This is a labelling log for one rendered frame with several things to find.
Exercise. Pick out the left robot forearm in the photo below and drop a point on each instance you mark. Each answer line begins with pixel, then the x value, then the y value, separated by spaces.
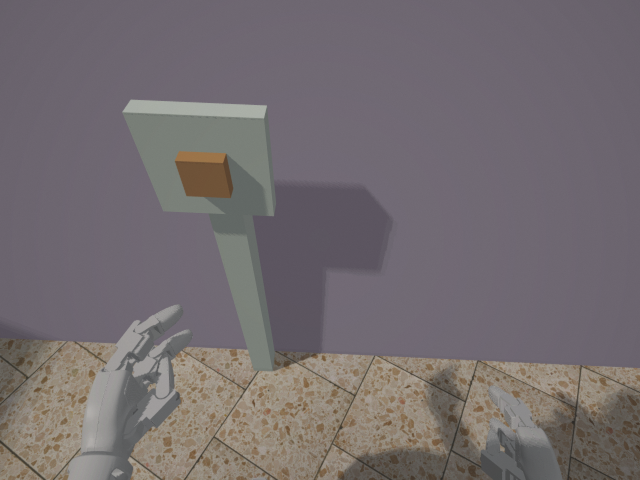
pixel 100 466

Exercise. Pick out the button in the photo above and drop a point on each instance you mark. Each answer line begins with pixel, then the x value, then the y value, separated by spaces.
pixel 204 174

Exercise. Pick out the robot left hand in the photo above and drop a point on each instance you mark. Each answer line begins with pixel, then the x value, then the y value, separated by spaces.
pixel 109 424

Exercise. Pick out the robot right hand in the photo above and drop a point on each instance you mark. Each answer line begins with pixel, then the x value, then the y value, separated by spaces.
pixel 528 452

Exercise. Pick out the panel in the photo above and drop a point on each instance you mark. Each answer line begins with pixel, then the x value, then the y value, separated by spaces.
pixel 160 129

